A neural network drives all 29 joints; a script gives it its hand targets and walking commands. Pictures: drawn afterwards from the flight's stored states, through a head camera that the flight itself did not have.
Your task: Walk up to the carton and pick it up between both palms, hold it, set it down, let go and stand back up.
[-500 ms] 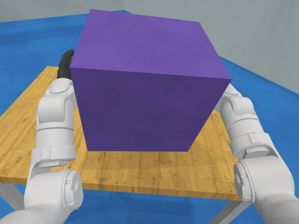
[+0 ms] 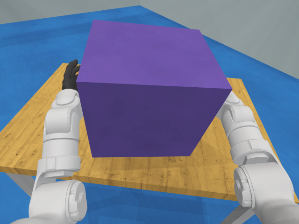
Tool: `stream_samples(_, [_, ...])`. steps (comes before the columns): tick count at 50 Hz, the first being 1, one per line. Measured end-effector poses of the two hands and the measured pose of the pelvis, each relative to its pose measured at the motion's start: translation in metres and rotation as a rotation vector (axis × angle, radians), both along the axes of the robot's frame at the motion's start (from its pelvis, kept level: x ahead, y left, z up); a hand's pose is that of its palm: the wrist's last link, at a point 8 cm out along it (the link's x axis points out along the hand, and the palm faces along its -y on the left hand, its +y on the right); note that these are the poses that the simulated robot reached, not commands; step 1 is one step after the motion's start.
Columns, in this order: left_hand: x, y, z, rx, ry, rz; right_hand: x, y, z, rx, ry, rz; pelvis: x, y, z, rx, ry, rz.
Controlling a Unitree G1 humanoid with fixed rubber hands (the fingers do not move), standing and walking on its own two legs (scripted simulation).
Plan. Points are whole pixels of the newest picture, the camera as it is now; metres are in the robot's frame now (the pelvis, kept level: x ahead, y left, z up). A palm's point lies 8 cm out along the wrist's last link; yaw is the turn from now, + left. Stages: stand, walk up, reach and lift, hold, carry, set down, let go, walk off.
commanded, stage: set down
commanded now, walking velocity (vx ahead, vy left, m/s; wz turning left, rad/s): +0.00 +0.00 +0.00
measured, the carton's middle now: (145, 93) +0.41 +0.02 +0.16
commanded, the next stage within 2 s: none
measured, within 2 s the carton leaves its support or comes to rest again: neither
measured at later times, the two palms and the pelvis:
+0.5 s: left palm (78, 102) +0.37 +0.19 +0.16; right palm (216, 95) +0.42 -0.18 +0.16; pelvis -0.02 -0.02 +0.00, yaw -1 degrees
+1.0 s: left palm (83, 109) +0.38 +0.19 +0.13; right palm (211, 103) +0.43 -0.19 +0.11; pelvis +0.00 -0.01 +0.00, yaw -2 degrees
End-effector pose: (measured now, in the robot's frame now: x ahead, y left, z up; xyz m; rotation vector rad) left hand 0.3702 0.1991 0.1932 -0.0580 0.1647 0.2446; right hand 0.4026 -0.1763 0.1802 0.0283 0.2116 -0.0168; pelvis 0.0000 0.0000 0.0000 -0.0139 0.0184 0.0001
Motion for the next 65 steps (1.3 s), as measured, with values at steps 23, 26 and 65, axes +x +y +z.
stream_samples(23, [0.000,-0.009,-0.035,-0.028,0.071,0.042,0.014,-0.009,-0.023,-0.043,0.062,0.058,-0.020,-0.021,-0.003,0.021,0.103,-0.023])
stream_samples(26, [0.000,-0.009,-0.035,-0.027,0.052,0.050,0.017,-0.008,-0.024,-0.049,0.040,0.069,-0.017,-0.023,-0.003,0.022,0.117,-0.021])
stream_samples(65, [0.004,-0.013,-0.081,0.019,0.139,0.087,0.033,-0.012,-0.086,-0.055,0.101,0.135,-0.006,-0.003,-0.002,0.020,0.200,-0.062])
